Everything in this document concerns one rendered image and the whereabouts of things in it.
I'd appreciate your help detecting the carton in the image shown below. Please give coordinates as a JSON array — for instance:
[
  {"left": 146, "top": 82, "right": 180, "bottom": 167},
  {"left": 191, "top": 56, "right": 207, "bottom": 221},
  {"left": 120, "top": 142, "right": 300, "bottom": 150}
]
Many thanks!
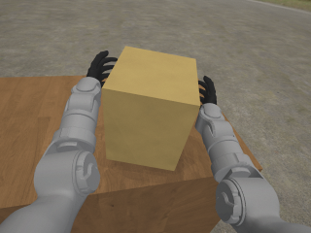
[{"left": 102, "top": 46, "right": 201, "bottom": 171}]

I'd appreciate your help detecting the robot left forearm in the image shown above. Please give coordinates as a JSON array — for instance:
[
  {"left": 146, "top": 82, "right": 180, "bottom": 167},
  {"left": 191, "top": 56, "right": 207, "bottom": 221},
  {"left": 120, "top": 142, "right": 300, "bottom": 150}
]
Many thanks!
[{"left": 33, "top": 77, "right": 102, "bottom": 192}]

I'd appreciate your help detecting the right robot hand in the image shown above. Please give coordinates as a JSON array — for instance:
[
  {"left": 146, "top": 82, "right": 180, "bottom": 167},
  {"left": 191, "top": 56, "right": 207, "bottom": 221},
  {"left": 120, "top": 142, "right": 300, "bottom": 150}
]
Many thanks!
[{"left": 198, "top": 76, "right": 217, "bottom": 110}]

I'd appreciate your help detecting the left robot upper arm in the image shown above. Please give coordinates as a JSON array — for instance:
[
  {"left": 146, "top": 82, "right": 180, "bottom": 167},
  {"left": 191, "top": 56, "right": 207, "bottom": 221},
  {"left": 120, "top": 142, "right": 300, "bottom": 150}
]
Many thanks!
[{"left": 0, "top": 150, "right": 100, "bottom": 233}]

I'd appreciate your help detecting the left robot hand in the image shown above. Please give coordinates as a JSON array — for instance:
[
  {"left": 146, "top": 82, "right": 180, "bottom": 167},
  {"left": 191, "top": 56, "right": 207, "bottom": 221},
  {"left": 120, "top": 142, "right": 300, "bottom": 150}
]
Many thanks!
[{"left": 86, "top": 50, "right": 118, "bottom": 88}]

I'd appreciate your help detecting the pedestal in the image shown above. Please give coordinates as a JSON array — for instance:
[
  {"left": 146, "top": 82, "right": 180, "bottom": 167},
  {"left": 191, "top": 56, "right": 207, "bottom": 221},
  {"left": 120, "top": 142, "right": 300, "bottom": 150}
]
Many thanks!
[{"left": 0, "top": 75, "right": 263, "bottom": 233}]

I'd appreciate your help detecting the right robot upper arm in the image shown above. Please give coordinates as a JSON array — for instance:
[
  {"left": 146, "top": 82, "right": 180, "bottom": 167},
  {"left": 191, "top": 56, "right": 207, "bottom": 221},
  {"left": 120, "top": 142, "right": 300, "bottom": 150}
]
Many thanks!
[{"left": 215, "top": 177, "right": 311, "bottom": 233}]

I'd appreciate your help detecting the robot right forearm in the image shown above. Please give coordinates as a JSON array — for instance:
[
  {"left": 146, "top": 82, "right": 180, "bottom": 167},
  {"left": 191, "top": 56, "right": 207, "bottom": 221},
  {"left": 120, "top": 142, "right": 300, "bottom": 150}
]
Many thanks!
[{"left": 194, "top": 103, "right": 280, "bottom": 211}]

